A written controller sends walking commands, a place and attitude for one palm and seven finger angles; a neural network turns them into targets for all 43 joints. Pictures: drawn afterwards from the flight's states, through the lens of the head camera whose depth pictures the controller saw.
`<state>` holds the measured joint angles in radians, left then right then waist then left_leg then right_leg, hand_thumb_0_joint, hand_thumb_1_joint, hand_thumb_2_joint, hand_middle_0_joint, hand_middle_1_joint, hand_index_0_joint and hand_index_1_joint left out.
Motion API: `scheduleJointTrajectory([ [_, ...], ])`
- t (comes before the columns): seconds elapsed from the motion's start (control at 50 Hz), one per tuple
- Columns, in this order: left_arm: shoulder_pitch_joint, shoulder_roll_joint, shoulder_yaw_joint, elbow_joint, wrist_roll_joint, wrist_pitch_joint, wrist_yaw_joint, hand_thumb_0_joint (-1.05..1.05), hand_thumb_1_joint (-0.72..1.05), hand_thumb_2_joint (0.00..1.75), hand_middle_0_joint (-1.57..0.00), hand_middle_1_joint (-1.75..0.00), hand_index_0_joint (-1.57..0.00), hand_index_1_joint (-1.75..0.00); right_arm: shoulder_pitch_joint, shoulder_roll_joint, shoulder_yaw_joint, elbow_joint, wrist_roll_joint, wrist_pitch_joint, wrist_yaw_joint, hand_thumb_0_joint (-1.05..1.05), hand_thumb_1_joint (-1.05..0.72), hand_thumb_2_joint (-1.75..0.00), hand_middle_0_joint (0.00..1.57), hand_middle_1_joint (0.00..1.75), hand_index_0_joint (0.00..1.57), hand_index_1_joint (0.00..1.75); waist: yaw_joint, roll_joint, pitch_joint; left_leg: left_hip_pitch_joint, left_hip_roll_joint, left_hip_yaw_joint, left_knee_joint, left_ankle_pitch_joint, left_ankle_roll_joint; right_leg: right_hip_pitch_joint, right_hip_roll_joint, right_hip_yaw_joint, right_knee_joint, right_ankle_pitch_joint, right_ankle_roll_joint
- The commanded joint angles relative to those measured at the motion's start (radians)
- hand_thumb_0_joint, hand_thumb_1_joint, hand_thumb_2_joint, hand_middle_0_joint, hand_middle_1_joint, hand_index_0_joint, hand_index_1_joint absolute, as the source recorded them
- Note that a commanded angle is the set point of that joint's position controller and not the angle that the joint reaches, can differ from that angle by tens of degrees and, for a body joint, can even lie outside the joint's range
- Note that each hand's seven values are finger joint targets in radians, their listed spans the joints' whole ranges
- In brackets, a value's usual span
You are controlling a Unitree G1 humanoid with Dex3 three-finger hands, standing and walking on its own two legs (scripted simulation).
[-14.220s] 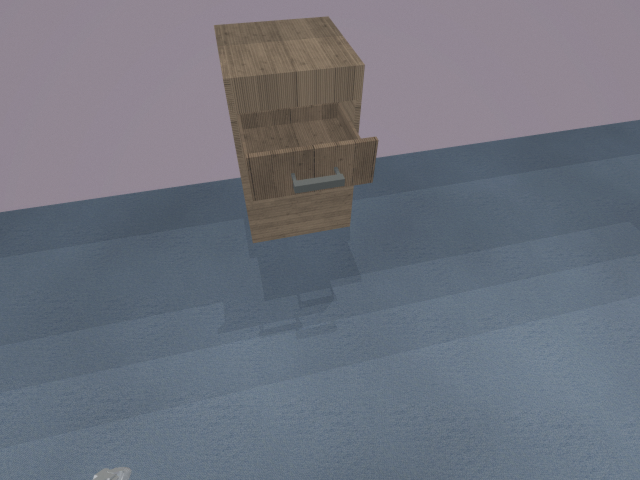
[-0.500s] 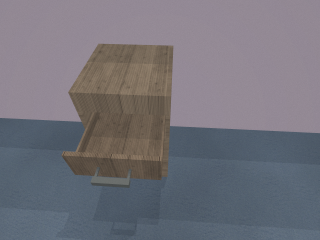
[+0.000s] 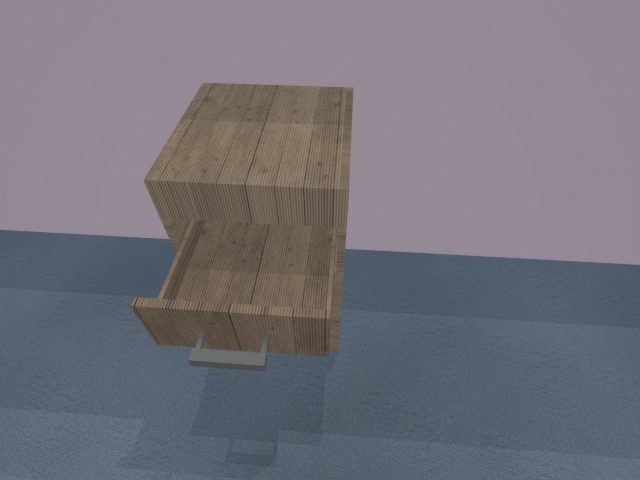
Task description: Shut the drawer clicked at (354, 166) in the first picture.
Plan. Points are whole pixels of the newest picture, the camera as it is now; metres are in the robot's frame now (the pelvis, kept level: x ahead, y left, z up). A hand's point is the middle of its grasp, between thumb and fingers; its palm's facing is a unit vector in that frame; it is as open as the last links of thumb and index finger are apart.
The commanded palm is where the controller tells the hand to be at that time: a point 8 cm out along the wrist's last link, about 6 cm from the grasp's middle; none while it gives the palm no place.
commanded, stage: come to a stop and stand still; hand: left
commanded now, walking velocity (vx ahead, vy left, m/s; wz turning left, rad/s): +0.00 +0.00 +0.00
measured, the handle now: (231, 348) +0.40 +0.21 -0.25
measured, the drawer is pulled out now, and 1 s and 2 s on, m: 0.24 0.24 0.24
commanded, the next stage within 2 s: look again from close up in 0.48 s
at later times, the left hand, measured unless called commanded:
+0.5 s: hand out of the picture +0.00 +0.15 -0.17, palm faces +0.04 -0.98 -0.18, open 7.3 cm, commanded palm none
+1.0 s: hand out of the picture +0.07 +0.18 -0.17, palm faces +0.03 -0.97 -0.23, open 7.3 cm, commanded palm none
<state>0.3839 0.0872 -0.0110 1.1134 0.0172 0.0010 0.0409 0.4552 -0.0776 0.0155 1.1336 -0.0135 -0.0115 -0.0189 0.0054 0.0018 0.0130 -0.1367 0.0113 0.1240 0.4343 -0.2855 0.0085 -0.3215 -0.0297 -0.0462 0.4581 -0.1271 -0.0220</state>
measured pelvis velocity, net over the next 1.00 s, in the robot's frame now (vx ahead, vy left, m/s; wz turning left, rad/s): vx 0.04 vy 0.00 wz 0.03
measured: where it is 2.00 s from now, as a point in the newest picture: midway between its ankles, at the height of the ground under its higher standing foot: outside the picture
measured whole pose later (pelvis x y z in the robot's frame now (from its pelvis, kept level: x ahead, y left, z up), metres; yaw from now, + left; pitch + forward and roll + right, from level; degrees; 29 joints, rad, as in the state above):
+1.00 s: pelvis +0.04 +0.00 +0.00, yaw +2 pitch +0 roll +0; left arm 0.26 0.16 -0.02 1.06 0.00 -0.02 0.04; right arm 0.29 -0.18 -0.01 1.09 -0.02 -0.02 -0.02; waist -0.01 0.03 0.00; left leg -0.12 0.03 0.09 0.48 -0.37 0.00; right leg -0.29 -0.02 -0.08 0.51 -0.22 -0.02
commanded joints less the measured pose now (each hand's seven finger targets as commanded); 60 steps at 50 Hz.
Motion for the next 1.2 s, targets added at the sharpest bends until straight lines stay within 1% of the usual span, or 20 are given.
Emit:
scheduleJointTrajectory([
  [0.0, 0.072, 0.081, 0.012, -0.02, 0.001, -0.023, 0.008, 0.0, 0.9, 0.9, -0.2, -0.3, -0.2, -0.3, 0.11, -0.062, -0.004, -0.009, 0.007, -0.016, -0.01, 0.0, -0.9, -0.9, 0.2, 0.3, 0.2, 0.3, -0.008, -0.024, 0.124, -0.152, 0.082, -0.113, -0.134, -0.071, 0.032, 0.042, -0.059, 0.112, -0.1, -0.158, -0.029],
  [0.24, 0.064, 0.079, 0.009, -0.021, 0.0, -0.032, 0.011, 0.0, 0.9, 0.9, -0.2, -0.3, -0.2, -0.3, 0.071, -0.06, 0.0, -0.001, 0.01, -0.026, -0.016, 0.0, -0.9, -0.9, 0.2, 0.3, 0.2, 0.3, -0.013, 0.007, 0.088, -0.087, 0.092, -0.096, -0.117, 0.083, 0.025, 0.091, -0.068, 0.1, -0.068, 0.048, -0.033],
  [0.36, 0.051, 0.084, 0.007, -0.023, -0.001, -0.031, 0.011, 0.0, 0.9, 0.9, -0.2, -0.3, -0.2, -0.3, 0.057, -0.066, -0.001, 0.0, 0.009, -0.023, -0.018, 0.0, -0.9, -0.9, 0.2, 0.3, 0.2, 0.3, -0.017, -0.015, 0.091, -0.069, 0.096, -0.097, -0.123, 0.108, 0.025, 0.099, -0.065, 0.094, -0.069, 0.081, -0.032],
  [0.48, 0.045, 0.093, 0.007, -0.028, 0.0, -0.03, 0.011, 0.0, 0.9, 0.9, -0.2, -0.3, -0.2, -0.3, 0.043, -0.073, -0.001, 0.003, 0.009, -0.018, -0.014, 0.0, -0.9, -0.9, 0.2, 0.3, 0.2, 0.3, -0.015, -0.008, 0.111, -0.071, 0.091, -0.091, -0.123, 0.07, 0.023, 0.084, -0.068, 0.101, -0.088, 0.033, -0.032],
  [0.52, 0.044, 0.099, 0.009, -0.029, -0.001, -0.033, 0.011, 0.0, 0.9, 0.9, -0.2, -0.3, -0.2, -0.3, 0.044, -0.073, -0.002, 0.005, 0.009, -0.019, -0.013, 0.0, -0.9, -0.9, 0.2, 0.3, 0.2, 0.3, -0.017, -0.017, 0.082, -0.059, 0.09, -0.087, -0.116, 0.081, 0.022, 0.105, -0.072, 0.103, -0.089, 0.054, -0.033],
  [0.54, 0.041, 0.101, 0.009, -0.029, -0.002, -0.032, 0.01, 0.0, 0.9, 0.9, -0.2, -0.3, -0.2, -0.3, 0.044, -0.074, -0.002, 0.005, 0.009, -0.018, -0.014, 0.0, -0.9, -0.9, 0.2, 0.3, 0.2, 0.3, -0.017, -0.015, 0.081, -0.059, 0.089, -0.087, -0.117, 0.073, 0.021, 0.106, -0.072, 0.105, -0.09, 0.045, -0.034],
  [0.56, -0.066, 0.274, 0.006, -0.087, -0.008, -0.042, -0.003, 0.0, 0.9, 0.9, -0.2, -0.3, -0.2, -0.3, -0.099, -0.215, -0.023, -0.096, -0.004, -0.007, -0.006, 0.0, -0.9, -0.9, 0.2, 0.3, 0.2, 0.3, -0.042, 0.006, 0.153, -0.097, 0.033, -0.12, -0.125, 0.153, 0.02, 0.053, -0.006, 0.085, 0.018, -0.007, -0.033],
  [0.58, -0.012, 0.157, 0.006, -0.081, -0.012, -0.028, -0.001, 0.0, 0.9, 0.9, -0.2, -0.3, -0.2, -0.3, -0.099, -0.164, -0.035, -0.101, -0.012, -0.028, -0.012, 0.0, -0.9, -0.9, 0.2, 0.3, 0.2, 0.3, 0.004, 0.028, 0.062, -0.148, 0.117, -0.116, -0.11, -0.035, 0.025, 0.093, -0.052, 0.075, 0.015, -0.128, -0.022],
  [0.6, -0.003, 0.153, 0.001, -0.075, -0.008, -0.026, 0.002, 0.0, 0.9, 0.9, -0.2, -0.3, -0.2, -0.3, -0.114, -0.154, -0.036, -0.104, -0.014, -0.025, -0.012, 0.0, -0.9, -0.9, 0.2, 0.3, 0.2, 0.3, -0.003, 0.042, 0.032, -0.174, 0.097, -0.119, -0.101, -0.067, 0.031, 0.124, -0.051, 0.089, 0.007, -0.101, -0.028],
  [0.62, 0.007, 0.161, -0.004, -0.079, -0.007, -0.025, 0.002, 0.0, 0.9, 0.9, -0.2, -0.3, -0.2, -0.3, -0.119, -0.151, -0.033, -0.102, -0.009, -0.018, -0.007, 0.0, -0.9, -0.9, 0.2, 0.3, 0.2, 0.3, 0.003, 0.05, 0.012, -0.164, 0.079, -0.116, -0.085, -0.08, 0.032, 0.135, -0.059, 0.105, -0.013, -0.123, -0.027],
  [0.64, 0.006, 0.165, 0.001, -0.08, -0.005, -0.027, 0.003, 0.0, 0.9, 0.9, -0.2, -0.3, -0.2, -0.3, -0.114, -0.147, -0.037, -0.101, -0.008, -0.011, -0.005, 0.0, -0.9, -0.9, 0.2, 0.3, 0.2, 0.3, -0.002, 0.048, 0.014, -0.165, 0.066, -0.105, -0.058, -0.089, 0.028, 0.113, -0.065, 0.123, -0.036, -0.173, -0.028],
  [0.66, -0.006, 0.188, 0.004, -0.086, -0.004, -0.027, 0.003, 0.0, 0.9, 0.9, -0.2, -0.3, -0.2, -0.3, -0.103, -0.152, -0.035, -0.101, -0.009, -0.004, 0.0, 0.0, -0.9, -0.9, 0.2, 0.3, 0.2, 0.3, -0.009, 0.007, 0.031, -0.164, 0.059, -0.105, -0.036, -0.113, 0.027, 0.084, -0.072, 0.15, -0.069, -0.246, -0.031],
  [0.7, -0.024, 0.177, 0.007, -0.088, -0.004, -0.033, 0.006, 0.0, 0.9, 0.9, -0.2, -0.3, -0.2, -0.3, -0.067, -0.138, -0.035, -0.09, -0.007, 0.005, 0.002, 0.0, -0.9, -0.9, 0.2, 0.3, 0.2, 0.3, -0.026, -0.057, 0.045, -0.135, 0.039, -0.101, 0.014, -0.076, 0.025, 0.023, -0.098, 0.206, -0.128, -0.323, -0.04],
  [0.76, -0.059, 0.186, 0.008, -0.095, -0.005, -0.034, 0.007, 0.0, 0.9, 0.9, -0.2, -0.3, -0.2, -0.3, -0.033, -0.144, -0.036, -0.07, -0.005, 0.008, 0.004, 0.0, -0.9, -0.9, 0.2, 0.3, 0.2, 0.3, -0.045, -0.078, 0.065, -0.091, 0.049, -0.105, 0.016, -0.052, 0.025, -0.023, -0.1, 0.198, -0.15, -0.313, -0.043],
  [0.82, -0.073, 0.172, 0.009, -0.091, -0.008, -0.036, 0.007, 0.0, 0.9, 0.9, -0.2, -0.3, -0.2, -0.3, -0.035, -0.152, -0.033, -0.064, -0.005, -0.002, 0.002, 0.0, -0.9, -0.9, 0.2, 0.3, 0.2, 0.3, -0.04, -0.029, 0.073, -0.099, 0.071, -0.123, -0.022, -0.005, 0.028, 0.004, -0.084, 0.151, -0.102, -0.2, -0.036],
  [0.86, -0.069, 0.172, 0.006, -0.09, -0.008, -0.038, 0.006, 0.0, 0.9, 0.9, -0.2, -0.3, -0.2, -0.3, -0.051, -0.161, -0.031, -0.062, -0.002, -0.01, 0.001, 0.0, -0.9, -0.9, 0.2, 0.3, 0.2, 0.3, -0.03, 0.003, 0.063, -0.096, 0.086, -0.136, -0.047, 0.056, 0.032, 0.046, -0.073, 0.126, -0.07, -0.074, -0.034],
  [0.92, -0.065, 0.169, 0.009, -0.083, -0.012, -0.042, 0.006, 0.0, 0.9, 0.9, -0.2, -0.3, -0.2, -0.3, -0.065, -0.175, -0.028, -0.059, -0.002, -0.02, -0.004, 0.0, -0.9, -0.9, 0.2, 0.3, 0.2, 0.3, -0.024, 0.018, 0.009, -0.072, 0.095, -0.137, -0.04, 0.182, 0.028, 0.121, -0.079, 0.098, -0.017, 0.105, -0.035],
  [0.98, -0.068, 0.173, 0.01, -0.081, -0.012, -0.042, 0.007, 0.0, 0.9, 0.9, -0.2, -0.3, -0.2, -0.3, -0.078, -0.179, -0.028, -0.049, -0.002, -0.022, -0.006, 0.0, -0.9, -0.9, 0.2, 0.3, 0.2, 0.3, -0.019, 0.017, -0.01, -0.049, 0.1, -0.132, -0.038, 0.274, 0.025, 0.152, -0.085, 0.082, 0.002, 0.202, -0.035],
  [1.06, -0.079, 0.175, 0.011, -0.077, -0.012, -0.04, 0.008, 0.0, 0.9, 0.9, -0.2, -0.3, -0.2, -0.3, -0.085, -0.174, -0.029, -0.036, -0.001, -0.02, -0.008, 0.0, -0.9, -0.9, 0.2, 0.3, 0.2, 0.3, -0.02, -0.016, 0.012, -0.041, 0.099, -0.133, -0.051, 0.273, 0.022, 0.151, -0.09, 0.074, -0.001, 0.222, -0.033],
  [1.18, -0.076, 0.166, 0.014, -0.076, -0.01, -0.035, 0.01, 0.0, 0.9, 0.9, -0.2, -0.3, -0.2, -0.3, -0.084, -0.163, -0.029, -0.017, 0.0, -0.019, -0.008, 0.0, -0.9, -0.9, 0.2, 0.3, 0.2, 0.3, -0.015, 0.009, 0.032, -0.035, 0.103, -0.13, -0.07, 0.249, 0.022, 0.153, -0.088, 0.07, -0.022, 0.163, -0.028],
])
